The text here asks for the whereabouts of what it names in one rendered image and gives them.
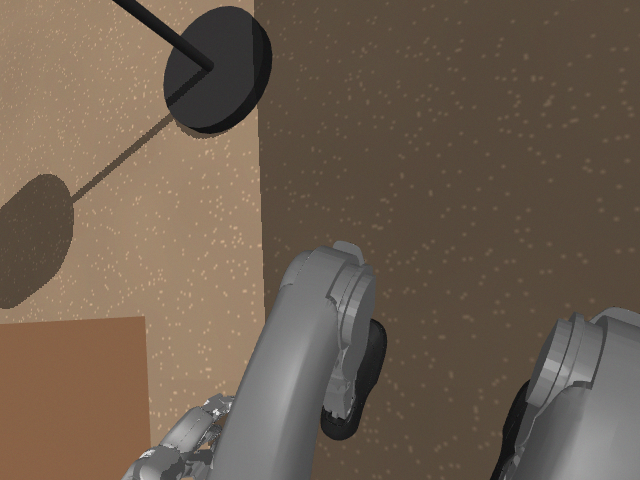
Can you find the left robot arm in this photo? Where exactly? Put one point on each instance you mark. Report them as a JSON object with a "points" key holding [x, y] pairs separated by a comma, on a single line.
{"points": [[156, 463]]}

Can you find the left robot hand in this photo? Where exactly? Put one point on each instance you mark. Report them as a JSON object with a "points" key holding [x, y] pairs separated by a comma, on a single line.
{"points": [[194, 429]]}

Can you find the left robot foot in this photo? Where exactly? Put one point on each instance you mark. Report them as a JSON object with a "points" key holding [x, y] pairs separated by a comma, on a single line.
{"points": [[367, 377]]}

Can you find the floor lamp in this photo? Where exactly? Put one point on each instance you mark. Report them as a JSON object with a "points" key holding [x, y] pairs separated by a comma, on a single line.
{"points": [[218, 68]]}

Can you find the right robot foot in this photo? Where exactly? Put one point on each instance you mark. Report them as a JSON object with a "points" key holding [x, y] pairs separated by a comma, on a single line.
{"points": [[510, 432]]}

